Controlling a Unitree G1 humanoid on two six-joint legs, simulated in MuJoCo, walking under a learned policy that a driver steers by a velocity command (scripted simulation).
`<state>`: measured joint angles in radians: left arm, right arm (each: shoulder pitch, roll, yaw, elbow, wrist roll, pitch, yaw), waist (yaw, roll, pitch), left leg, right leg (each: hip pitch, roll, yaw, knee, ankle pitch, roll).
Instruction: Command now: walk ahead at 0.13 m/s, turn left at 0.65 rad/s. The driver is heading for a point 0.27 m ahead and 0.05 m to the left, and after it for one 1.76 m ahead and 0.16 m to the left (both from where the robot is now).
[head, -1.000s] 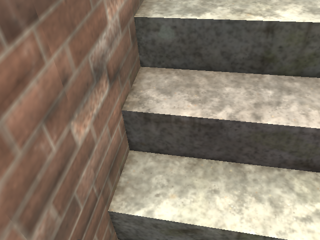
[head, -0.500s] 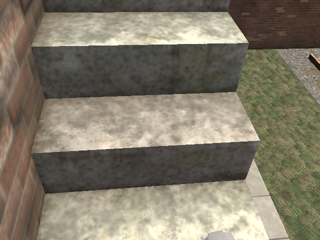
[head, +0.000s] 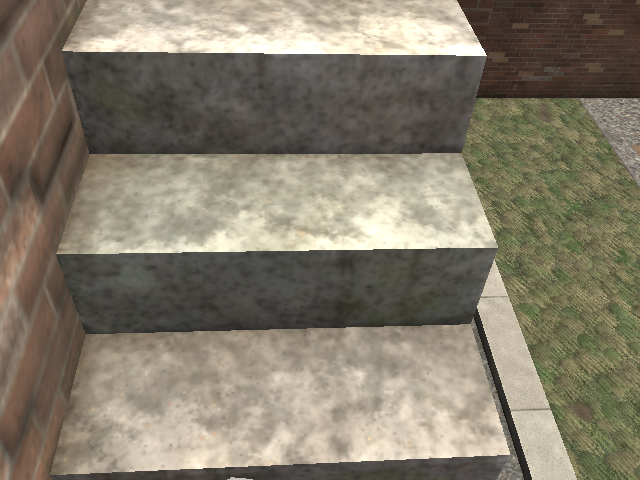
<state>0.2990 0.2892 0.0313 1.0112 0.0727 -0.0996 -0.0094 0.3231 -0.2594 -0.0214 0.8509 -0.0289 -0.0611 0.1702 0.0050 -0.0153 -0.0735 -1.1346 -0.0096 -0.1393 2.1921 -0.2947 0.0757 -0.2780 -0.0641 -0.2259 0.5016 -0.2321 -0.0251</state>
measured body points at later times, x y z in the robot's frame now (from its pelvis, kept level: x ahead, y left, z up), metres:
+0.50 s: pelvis +0.09 +0.13 -0.01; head +0.07 +0.16 +0.44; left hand +0.19 +0.35 -0.14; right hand +0.04 -0.11 -0.14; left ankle +0.02 +0.21 -0.73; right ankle +0.07 +0.01 -0.40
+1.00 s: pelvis +0.23 +0.07 +0.00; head +0.25 +0.12 +0.44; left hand +0.52 +0.21 -0.07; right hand +0.03 -0.13 -0.10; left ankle +0.02 +0.21 -0.73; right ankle +0.30 -0.07 -0.26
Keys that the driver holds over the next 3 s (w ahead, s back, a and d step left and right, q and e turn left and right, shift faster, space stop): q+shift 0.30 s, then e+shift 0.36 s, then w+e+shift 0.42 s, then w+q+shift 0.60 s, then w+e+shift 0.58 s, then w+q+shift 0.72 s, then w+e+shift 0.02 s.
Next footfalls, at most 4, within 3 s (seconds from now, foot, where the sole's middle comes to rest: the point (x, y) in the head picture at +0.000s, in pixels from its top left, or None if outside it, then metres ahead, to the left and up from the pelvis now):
0.32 left None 0.05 0.22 -0.77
1.10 right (411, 452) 0.46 -0.12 -0.38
1.58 left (243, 419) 0.50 0.14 -0.38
1.96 right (446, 206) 0.80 -0.18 -0.18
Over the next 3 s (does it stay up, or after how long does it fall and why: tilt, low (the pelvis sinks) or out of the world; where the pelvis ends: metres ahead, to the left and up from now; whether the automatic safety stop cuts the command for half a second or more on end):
stays up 1.14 0.16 0.85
